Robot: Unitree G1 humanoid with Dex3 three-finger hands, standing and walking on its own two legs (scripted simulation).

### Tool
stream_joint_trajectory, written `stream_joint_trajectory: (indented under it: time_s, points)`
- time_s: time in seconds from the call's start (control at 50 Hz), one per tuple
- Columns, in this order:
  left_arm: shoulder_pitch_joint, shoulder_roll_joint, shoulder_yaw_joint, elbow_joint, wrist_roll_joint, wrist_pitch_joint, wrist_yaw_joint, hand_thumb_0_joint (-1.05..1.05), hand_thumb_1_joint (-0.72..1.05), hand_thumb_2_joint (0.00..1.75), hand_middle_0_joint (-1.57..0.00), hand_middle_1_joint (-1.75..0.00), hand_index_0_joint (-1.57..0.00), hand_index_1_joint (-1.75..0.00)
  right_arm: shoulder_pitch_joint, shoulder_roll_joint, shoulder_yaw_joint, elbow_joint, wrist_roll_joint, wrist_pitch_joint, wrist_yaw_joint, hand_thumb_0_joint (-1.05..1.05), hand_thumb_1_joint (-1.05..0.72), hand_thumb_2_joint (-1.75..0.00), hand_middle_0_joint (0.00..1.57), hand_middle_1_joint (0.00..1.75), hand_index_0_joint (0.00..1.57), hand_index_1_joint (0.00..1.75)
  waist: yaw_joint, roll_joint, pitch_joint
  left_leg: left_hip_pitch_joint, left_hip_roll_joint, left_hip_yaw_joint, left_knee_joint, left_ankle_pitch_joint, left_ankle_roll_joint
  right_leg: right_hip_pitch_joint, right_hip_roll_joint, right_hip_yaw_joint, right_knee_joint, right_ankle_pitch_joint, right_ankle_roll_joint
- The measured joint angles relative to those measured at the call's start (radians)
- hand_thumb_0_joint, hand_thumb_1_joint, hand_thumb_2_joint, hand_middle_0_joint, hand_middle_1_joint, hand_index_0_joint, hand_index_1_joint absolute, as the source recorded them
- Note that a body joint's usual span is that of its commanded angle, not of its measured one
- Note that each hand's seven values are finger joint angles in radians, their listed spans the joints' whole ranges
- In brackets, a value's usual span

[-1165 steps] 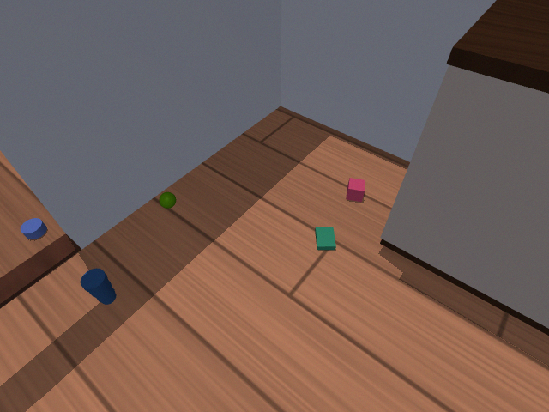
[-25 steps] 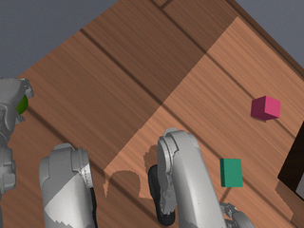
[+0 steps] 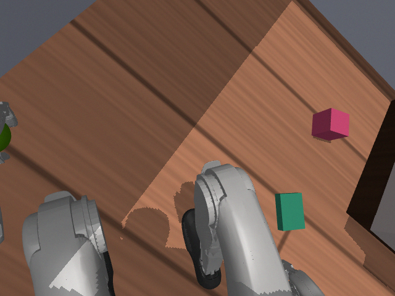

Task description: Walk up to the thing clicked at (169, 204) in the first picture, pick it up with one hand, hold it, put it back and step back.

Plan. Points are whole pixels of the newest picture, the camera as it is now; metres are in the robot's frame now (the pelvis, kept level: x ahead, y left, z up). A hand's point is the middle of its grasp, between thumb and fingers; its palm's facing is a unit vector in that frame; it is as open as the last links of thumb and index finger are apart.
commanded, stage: rest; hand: left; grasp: from above
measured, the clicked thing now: out of the picture +0.44 +0.33 -0.23
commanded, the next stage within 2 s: open in 1.08 s
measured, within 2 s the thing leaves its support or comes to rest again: rests again in 0.82 s
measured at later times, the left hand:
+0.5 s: hand out of the picture +0.42 +0.32 -0.24, palm faces -0.45 -0.16 -0.88, open 8.7 cm
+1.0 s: hand out of the picture +0.42 +0.32 -0.25, palm faces -0.45 -0.15 -0.88, open 8.7 cm
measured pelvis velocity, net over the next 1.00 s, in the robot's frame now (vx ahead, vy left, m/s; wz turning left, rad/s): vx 0.00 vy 0.01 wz -0.05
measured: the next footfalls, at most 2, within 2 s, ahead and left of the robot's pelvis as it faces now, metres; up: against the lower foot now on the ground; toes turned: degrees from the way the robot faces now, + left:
none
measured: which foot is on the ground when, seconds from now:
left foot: down 0.00-1.00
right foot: down 0.00-1.00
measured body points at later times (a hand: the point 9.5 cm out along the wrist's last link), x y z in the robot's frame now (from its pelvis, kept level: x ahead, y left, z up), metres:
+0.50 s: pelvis +0.00 +0.00 +0.00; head +0.26 +0.11 +0.34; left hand +0.44 +0.33 -0.19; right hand +0.07 -0.26 -0.09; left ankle +0.06 +0.13 -0.27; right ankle +0.10 -0.12 -0.27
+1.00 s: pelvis +0.00 +0.01 -0.01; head +0.27 +0.12 +0.33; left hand +0.44 +0.32 -0.20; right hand +0.06 -0.26 -0.08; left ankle +0.06 +0.13 -0.27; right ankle +0.10 -0.12 -0.27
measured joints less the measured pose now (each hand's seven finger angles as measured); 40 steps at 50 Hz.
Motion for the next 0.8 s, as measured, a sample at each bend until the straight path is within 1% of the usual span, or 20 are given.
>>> stream_joint_trajectory:
  time_s: [0.04,0.18,0.24,0.3,0.36,0.4,0.42,0.5,0.56,0.6,0.7,0.78,0.8]
  points:
    - [0.003,0.005,0.005,0.006,0.007,-0.002,0.010,-0.01,0.02,0.64,-0.51,-0.79,-0.77,-0.81,-0.004,-0.002,0.003,0.002,-0.006,-0.002,0.006,0.00,-0.91,-0.90,0.21,0.30,0.20,0.30,-0.003,-0.004,0.003,0.000,0.000,-0.004,0.006,-0.004,-0.001,0.000,0.001,-0.003,0.003,-0.002,0.001]
    - [0.017,0.013,0.011,0.003,0.003,0.007,0.037,-0.01,0.01,0.65,-0.52,-0.79,-0.77,-0.81,-0.015,-0.010,0.012,0.003,-0.019,-0.018,0.024,0.00,-0.91,-0.90,0.21,0.30,0.20,0.30,-0.005,-0.012,0.012,-0.001,0.002,-0.015,0.022,-0.014,0.001,0.004,0.006,-0.011,0.009,-0.006,0.004]
    - [0.013,0.019,0.004,0.019,0.003,0.014,0.045,-0.01,0.01,0.65,-0.52,-0.78,-0.77,-0.81,-0.022,-0.011,0.015,0.002,-0.024,-0.026,0.035,0.00,-0.91,-0.90,0.21,0.30,0.20,0.30,-0.009,-0.016,0.015,0.001,0.002,-0.015,0.025,-0.016,0.002,0.007,0.006,-0.011,0.010,-0.008,0.005]
    - [0.010,0.022,-0.008,0.032,-0.007,0.018,0.046,-0.01,0.01,0.65,-0.52,-0.78,-0.77,-0.81,-0.027,-0.012,0.018,0.001,-0.024,-0.034,0.040,0.00,-0.91,-0.90,0.21,0.30,0.20,0.30,-0.008,-0.017,0.017,0.001,0.002,-0.020,0.028,-0.017,0.003,0.009,0.008,-0.014,0.010,-0.008,0.006]
    - [0.007,0.028,-0.005,0.040,-0.009,0.015,0.050,-0.01,0.01,0.65,-0.52,-0.78,-0.77,-0.81,-0.034,-0.013,0.025,-0.003,-0.026,-0.041,0.046,0.00,-0.91,-0.90,0.21,0.30,0.20,0.30,-0.010,-0.018,0.023,0.002,0.002,-0.022,0.030,-0.017,0.004,0.012,0.009,-0.016,0.009,-0.007,0.008]
    - [0.003,0.034,-0.012,0.048,-0.010,0.015,0.047,-0.01,0.01,0.65,-0.52,-0.78,-0.78,-0.81,-0.035,-0.015,0.028,-0.009,-0.026,-0.049,0.050,0.00,-0.91,-0.90,0.21,0.30,0.20,0.30,-0.013,-0.021,0.029,0.004,0.001,-0.022,0.031,-0.017,0.004,0.015,0.008,-0.017,0.010,-0.007,0.007]
    - [0.002,0.037,-0.010,0.050,-0.011,0.013,0.048,-0.01,0.01,0.64,-0.52,-0.78,-0.78,-0.81,-0.037,-0.016,0.030,-0.010,-0.026,-0.052,0.051,0.00,-0.91,-0.90,0.21,0.30,0.20,0.30,-0.014,-0.022,0.031,0.005,0.001,-0.024,0.032,-0.017,0.004,0.016,0.009,-0.018,0.010,-0.007,0.008]
    - [0.002,0.057,0.021,0.062,-0.006,0.007,0.058,-0.01,0.02,0.64,-0.52,-0.78,-0.78,-0.81,-0.040,-0.017,0.034,-0.014,-0.030,-0.059,0.057,0.00,-0.91,-0.90,0.21,0.30,0.20,0.30,-0.022,-0.029,0.042,0.008,0.000,-0.029,0.036,-0.017,0.002,0.020,0.010,-0.022,0.011,-0.005,0.008]
    - [-0.003,0.063,-0.006,0.070,-0.009,0.009,0.058,-0.01,0.02,0.64,-0.52,-0.78,-0.78,-0.81,-0.038,-0.022,0.040,-0.014,-0.034,-0.062,0.062,0.00,-0.91,-0.90,0.21,0.30,0.20,0.30,-0.023,-0.035,0.048,0.010,0.001,-0.033,0.038,-0.017,0.002,0.021,0.011,-0.024,0.011,-0.003,0.009]
    - [-0.002,0.063,-0.012,0.068,-0.011,0.004,0.057,-0.01,0.02,0.64,-0.52,-0.78,-0.78,-0.81,-0.037,-0.024,0.045,-0.012,-0.034,-0.065,0.064,0.00,-0.91,-0.90,0.21,0.30,0.20,0.30,-0.023,-0.036,0.051,0.010,0.001,-0.036,0.039,-0.017,0.002,0.022,0.012,-0.027,0.010,-0.001,0.009]
    - [0.003,0.069,0.001,0.068,-0.008,-0.007,0.073,-0.01,0.02,0.64,-0.52,-0.78,-0.78,-0.81,-0.038,-0.031,0.056,-0.012,-0.036,-0.071,0.067,0.00,-0.91,-0.90,0.21,0.30,0.20,0.30,-0.028,-0.038,0.057,0.013,0.002,-0.043,0.043,-0.019,0.003,0.027,0.015,-0.032,0.007,0.001,0.012]
    - [0.001,0.082,0.012,0.093,0.004,-0.006,0.088,-0.01,0.02,0.63,-0.52,-0.78,-0.78,-0.81,-0.039,-0.032,0.062,-0.013,-0.042,-0.073,0.071,0.00,-0.91,-0.90,0.21,0.30,0.20,0.30,-0.037,-0.043,0.060,0.015,0.004,-0.045,0.045,-0.018,0.005,0.030,0.018,-0.034,0.005,0.004,0.013]
    - [-0.002,0.085,0.010,0.100,0.005,-0.003,0.090,-0.01,0.02,0.63,-0.52,-0.78,-0.77,-0.81,-0.039,-0.033,0.062,-0.015,-0.043,-0.075,0.072,0.00,-0.91,-0.90,0.21,0.30,0.20,0.30,-0.039,-0.044,0.061,0.015,0.004,-0.045,0.045,-0.018,0.005,0.030,0.018,-0.034,0.005,0.005,0.014]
